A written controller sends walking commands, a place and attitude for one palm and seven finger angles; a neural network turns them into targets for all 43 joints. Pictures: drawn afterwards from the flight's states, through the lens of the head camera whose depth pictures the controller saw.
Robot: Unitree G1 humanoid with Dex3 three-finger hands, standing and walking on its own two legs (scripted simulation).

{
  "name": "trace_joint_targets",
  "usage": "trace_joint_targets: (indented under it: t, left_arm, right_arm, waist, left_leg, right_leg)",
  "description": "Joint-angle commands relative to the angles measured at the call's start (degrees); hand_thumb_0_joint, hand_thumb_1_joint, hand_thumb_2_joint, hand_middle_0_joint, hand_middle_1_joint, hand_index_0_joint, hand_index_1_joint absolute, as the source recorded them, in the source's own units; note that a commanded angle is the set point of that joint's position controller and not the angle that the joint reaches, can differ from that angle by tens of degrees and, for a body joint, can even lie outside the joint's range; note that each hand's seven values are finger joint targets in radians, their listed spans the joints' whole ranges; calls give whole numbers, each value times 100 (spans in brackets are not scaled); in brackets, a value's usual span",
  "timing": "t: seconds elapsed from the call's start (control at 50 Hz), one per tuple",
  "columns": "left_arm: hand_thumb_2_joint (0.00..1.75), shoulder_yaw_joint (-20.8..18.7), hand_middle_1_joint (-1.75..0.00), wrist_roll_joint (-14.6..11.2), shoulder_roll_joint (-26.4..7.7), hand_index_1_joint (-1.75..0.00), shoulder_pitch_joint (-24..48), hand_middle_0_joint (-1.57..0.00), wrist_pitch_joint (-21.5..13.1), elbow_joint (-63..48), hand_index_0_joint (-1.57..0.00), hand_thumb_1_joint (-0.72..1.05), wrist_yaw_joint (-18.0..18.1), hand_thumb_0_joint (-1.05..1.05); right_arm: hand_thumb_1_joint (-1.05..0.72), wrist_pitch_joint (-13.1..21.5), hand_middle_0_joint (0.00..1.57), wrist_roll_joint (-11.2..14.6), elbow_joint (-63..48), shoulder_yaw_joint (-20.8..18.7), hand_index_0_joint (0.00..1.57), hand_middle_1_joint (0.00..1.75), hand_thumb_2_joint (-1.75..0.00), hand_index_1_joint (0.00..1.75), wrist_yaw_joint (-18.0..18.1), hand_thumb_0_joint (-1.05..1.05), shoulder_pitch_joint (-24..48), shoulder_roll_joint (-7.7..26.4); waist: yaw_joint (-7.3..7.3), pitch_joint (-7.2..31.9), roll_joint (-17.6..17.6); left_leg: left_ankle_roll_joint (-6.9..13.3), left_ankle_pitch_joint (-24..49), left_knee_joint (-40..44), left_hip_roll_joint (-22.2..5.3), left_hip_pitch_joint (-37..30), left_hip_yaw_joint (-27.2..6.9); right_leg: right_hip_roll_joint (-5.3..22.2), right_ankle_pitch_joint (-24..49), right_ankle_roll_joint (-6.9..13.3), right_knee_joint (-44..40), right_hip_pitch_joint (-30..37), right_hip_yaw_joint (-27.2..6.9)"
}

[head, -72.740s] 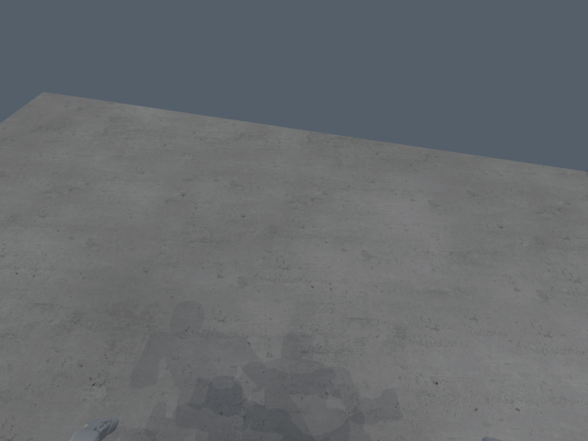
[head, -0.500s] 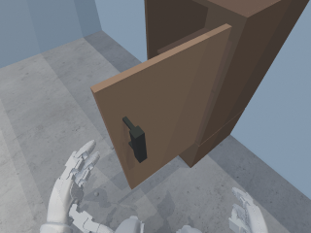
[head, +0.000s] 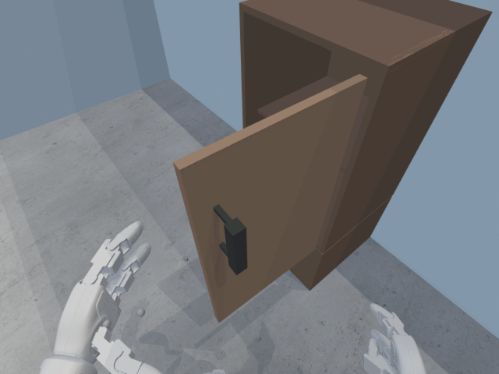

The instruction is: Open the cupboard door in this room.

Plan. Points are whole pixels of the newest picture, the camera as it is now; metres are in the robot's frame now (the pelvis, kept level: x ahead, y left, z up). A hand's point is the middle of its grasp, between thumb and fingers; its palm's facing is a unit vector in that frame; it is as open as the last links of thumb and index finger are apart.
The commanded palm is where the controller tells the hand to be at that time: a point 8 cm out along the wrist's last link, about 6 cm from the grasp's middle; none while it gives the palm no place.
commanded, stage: draw the hand back to the body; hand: left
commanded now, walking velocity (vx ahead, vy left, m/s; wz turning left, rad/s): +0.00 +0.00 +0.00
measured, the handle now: (229, 239) +0.33 +0.06 +0.04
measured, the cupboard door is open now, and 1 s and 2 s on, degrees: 88 88 88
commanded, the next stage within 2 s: step back with the hand held close in 1.18 s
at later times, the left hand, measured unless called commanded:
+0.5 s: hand (52, 278) +0.20 +0.24 +0.16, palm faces +0.30 -0.88 -0.36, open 12.7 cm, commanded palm +0.15 +0.28 +0.19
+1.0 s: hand (3, 248) +0.21 +0.26 +0.21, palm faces +0.43 -0.82 -0.39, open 7.7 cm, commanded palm +0.16 +0.30 +0.23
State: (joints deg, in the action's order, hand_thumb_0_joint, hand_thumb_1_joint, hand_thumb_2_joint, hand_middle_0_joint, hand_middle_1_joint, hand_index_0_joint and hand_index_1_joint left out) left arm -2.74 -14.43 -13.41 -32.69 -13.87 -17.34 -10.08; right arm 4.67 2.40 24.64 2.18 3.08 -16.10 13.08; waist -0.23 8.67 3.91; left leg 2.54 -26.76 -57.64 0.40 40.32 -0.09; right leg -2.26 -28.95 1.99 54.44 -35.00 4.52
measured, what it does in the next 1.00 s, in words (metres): rises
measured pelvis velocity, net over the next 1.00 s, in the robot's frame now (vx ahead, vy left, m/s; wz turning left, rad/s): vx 0.01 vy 0.01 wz -0.02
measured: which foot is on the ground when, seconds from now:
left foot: down 0.00-1.00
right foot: down 0.00-1.00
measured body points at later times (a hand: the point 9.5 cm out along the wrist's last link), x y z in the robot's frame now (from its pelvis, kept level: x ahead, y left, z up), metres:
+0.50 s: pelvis +0.02 +0.02 +0.05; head +0.00 +0.00 +0.50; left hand +0.18 +0.28 +0.18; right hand +0.20 -0.20 -0.03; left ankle +0.02 +0.09 -0.68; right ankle -0.02 -0.10 -0.68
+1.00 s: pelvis +0.01 +0.01 +0.06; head -0.01 -0.01 +0.51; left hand +0.18 +0.30 +0.23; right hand +0.20 -0.22 -0.02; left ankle +0.02 +0.09 -0.68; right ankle -0.02 -0.10 -0.68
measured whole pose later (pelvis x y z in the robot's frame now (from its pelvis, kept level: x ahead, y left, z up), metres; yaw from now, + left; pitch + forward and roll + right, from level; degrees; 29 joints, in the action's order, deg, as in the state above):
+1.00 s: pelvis +0.01 +0.01 +0.06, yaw -1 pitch -4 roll -1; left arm -18.2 -4.4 -19.2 -28.1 -3.4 -22.9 7.0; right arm 4.4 0.9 35.4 1.1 3.7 -11.5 14.1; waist 3.3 -0.4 4.0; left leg 3.0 -13.9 -25.5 1.8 8.0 2.2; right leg -1.5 -15.2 1.0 22.7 -3.8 1.2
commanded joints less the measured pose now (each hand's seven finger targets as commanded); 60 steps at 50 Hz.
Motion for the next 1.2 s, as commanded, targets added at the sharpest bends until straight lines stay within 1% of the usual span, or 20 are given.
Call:
trace_joint_targets:
  t: [0.0, 0.08, 0.1, 0.12, 0.16, 0.24, 0.34, 0.4, 0.44, 0.52, 0.58, 0.66, 0.78, 0.82, 0.86, 0.94, 1.0, 1.04, 1.08, 1.18]
  left_arm:
    - [32, -677, -30, -184, -647, -30, 158, -15, -322, -1472, -15, -47, -82, 0]
    - [37, -781, -30, -278, -688, -30, 29, -16, -158, -1632, -16, -32, -203, 0]
    - [39, -1042, -30, 582, -1536, -30, -33, -16, 155, -2051, -16, -29, 637, 0]
    - [40, -706, -30, 690, -955, -30, -315, -16, 400, -1985, -16, -26, 999, 0]
    - [43, -513, -30, 931, -768, -30, -434, -16, 708, -1881, -16, -18, 1394, 0]
    - [50, -851, -30, 1131, -1191, -30, 76, -17, 847, -2009, -17, -5, 1760, 0]
    - [57, -993, -30, 1201, -1230, -30, 483, -17, 878, -1952, -17, 13, 1905, 0]
    - [62, -1074, -30, 1187, -1187, -30, 426, -18, 853, -1971, -18, 23, 1901, 0]
    - [64, -1338, -30, 1185, -1364, -30, 316, -18, 844, -1901, -18, 31, 1905, 0]
    - [70, -1489, -30, 1148, -1332, -30, 271, -18, 827, -1995, -18, 44, 1838, 0]
    - [75, -1708, -30, 1132, -1449, -30, 442, -19, 806, -1943, -19, 55, 1827, 0]
    - [81, -2007, -30, 1099, -1597, -30, 613, -19, 742, -1981, -19, 69, 1835, 0]
    - [90, -2420, -30, 1026, -1817, -30, 907, -20, 692, -1865, -20, 90, 1846, 0]
    - [90, -2170, -30, 1022, -1519, -30, 747, -20, 706, -1584, -20, 90, 1801, 0]
    - [90, -2053, -30, 1015, -1450, -30, 778, -20, 704, -1554, -20, 90, 1773, 0]
    - [90, -2291, -30, 1041, -1798, -30, 1017, -20, 619, -1801, -20, 90, 1811, 0]
    - [90, -2279, -30, 1031, -1758, -30, 938, -20, 601, -1880, -20, 90, 1811, 0]
    - [90, -2364, -30, 1035, -1842, -30, 947, -20, 596, -1833, -20, 90, 1818, 0]
    - [90, -2290, -30, 1014, -1738, -30, 930, -20, 590, -1808, -20, 90, 1801, 0]
    - [90, -2225, -30, 1000, -1659, -30, 891, -20, 590, -1628, -20, 90, 1784, 0]
  right_arm:
    - [-90, 404, 20, 38, -971, -287, 20, 30, -90, 30, 89, 0, 560, 635]
    - [-90, 492, 20, 69, -921, -280, 20, 30, -90, 30, 83, 0, 560, 646]
    - [-90, 356, 20, -5, -969, -301, 20, 30, -90, 30, 246, 0, 605, 620]
    - [-90, 292, 20, -22, -966, -233, 20, 30, -90, 30, 291, 0, 572, 514]
    - [-90, 192, 20, -39, -843, -215, 20, 30, -90, 30, 312, 0, 567, 512]
    - [-90, 138, 20, -91, -722, -181, 20, 30, -90, 30, 376, 0, 750, 608]
    - [-90, 238, 20, -125, -495, -118, 20, 30, -90, 30, 389, 0, 849, 618]
    - [-90, 318, 20, -138, -369, -117, 20, 30, -90, 30, 344, 0, 913, 601]
    - [-90, 349, 20, -147, -273, -141, 20, 30, -90, 30, 307, 0, 961, 631]
    - [-90, 357, 20, -154, -157, -174, 20, 30, -90, 30, 205, 0, 974, 614]
    - [-90, 332, 20, -157, -106, -209, 20, 30, -90, 30, 173, 0, 1036, 645]
    - [-90, 320, 20, -154, -24, -232, 20, 30, -90, 30, 155, 0, 1072, 632]
    - [-90, 285, 20, -152, 95, -276, 20, 30, -90, 30, 152, 0, 1163, 648]
    - [-90, 274, 20, -151, 125, -290, 20, 30, -90, 30, 132, 0, 1163, 649]
    - [-90, 257, 20, -146, 115, -312, 20, 30, -90, 30, 113, 0, 1202, 685]
    - [-90, 285, 20, -166, 138, -322, 20, 30, -90, 30, 151, 0, 1251, 702]
    - [-90, 327, 20, -165, 148, -302, 20, 30, -90, 30, 168, 0, 1263, 643]
    - [-90, 349, 20, -169, 180, -309, 20, 30, -90, 30, 176, 0, 1270, 653]
    - [-90, 361, 20, -159, 197, -308, 20, 30, -90, 30, 180, 0, 1294, 617]
    - [-90, 359, 20, -166, 235, -315, 20, 30, -90, 30, 176, 0, 1298, 615]
  waist:
    - [44, 514, -107]
    - [59, 509, -38]
    - [408, 582, 38]
    - [228, 233, 92]
    - [165, -33, -84]
    - [180, -145, -256]
    - [198, -328, 31]
    - [230, -319, 10]
    - [304, -239, -42]
    - [303, -288, 62]
    - [318, -395, -96]
    - [333, -420, 66]
    - [367, -475, 31]
    - [333, -672, -49]
    - [325, -756, -68]
    - [374, -615, -108]
    - [380, -576, 53]
    - [395, -640, -92]
    - [369, -656, 79]
    - [360, -781, -68]
  left_leg:
    - [-134, 1142, 1101, -31, -1029, -333]
    - [-139, 1447, 1224, -45, -1276, -369]
    - [-119, 1460, 1503, -121, -1374, -301]
    - [-130, 1313, 1631, -122, -1467, -277]
    - [-108, 1356, 1773, -168, -1602, -303]
    - [-88, 1253, 2170, -183, -1987, -320]
    - [-135, 1352, 2695, -209, -2480, -410]
    - [-189, 1751, 2969, -251, -2766, -450]
    - [-204, 2165, 3058, -257, -2889, -392]
    - [-300, 2927, 3213, -312, -3214, -326]
    - [-296, 2844, 3368, -328, -3269, -309]
    - [-275, 2801, 3480, -298, -3366, -235]
    - [-232, 2679, 3583, -275, -3436, -163]
    - [-211, 2544, 3627, -272, -3444, -137]
    - [-194, 2420, 3679, -273, -3410, -143]
    - [-154, 2082, 3715, -232, -3426, -130]
    - [-141, 2196, 3666, -189, -3478, -85]
    - [-143, 2203, 3656, -188, -3460, -66]
    - [-129, 2153, 3642, -182, -3536, -26]
    - [-105, 2214, 3631, -173, -3575, 1]
  right_leg:
    - [-18, 1333, -98, -1029, 259, -149]
    - [-33, 1618, -96, -1107, 410, -86]
    - [151, 1606, -9, -1488, 675, -492]
    - [175, 1453, -22, -1625, 587, -427]
    - [189, 1464, -47, -1771, 727, -357]
    - [191, 1337, -53, -2168, 1091, -337]
    - [204, 1398, -40, -2514, 1503, -297]
    - [197, 1637, -43, -2649, 1831, -268]
    - [196, 1899, -32, -2763, 2146, -259]
    - [189, 2277, -62, -2939, 2367, -260]
    - [168, 2279, -65, -3087, 2493, -272]
    - [175, 2350, -48, -3235, 2675, -306]
    - [176, 2413, -53, -3381, 2798, -344]
    - [166, 2322, -75, -3443, 2697, -332]
    - [178, 2262, -76, -3486, 2725, -354]
    - [172, 2098, -60, -3571, 2827, -389]
    - [184, 2229, -58, -3569, 2846, -420]
    - [176, 2248, -53, -3624, 2854, -418]
    - [199, 2224, -71, -3647, 2782, -465]
    - [195, 2283, -86, -3707, 2738, -471]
